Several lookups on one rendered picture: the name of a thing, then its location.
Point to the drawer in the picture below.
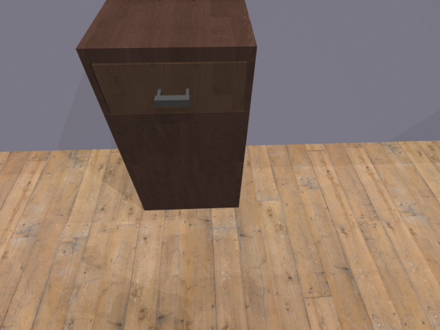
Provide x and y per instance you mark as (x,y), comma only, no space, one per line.
(132,87)

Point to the cabinet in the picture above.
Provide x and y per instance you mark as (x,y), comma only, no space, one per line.
(176,160)

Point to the handle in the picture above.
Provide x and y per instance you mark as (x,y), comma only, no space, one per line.
(172,101)

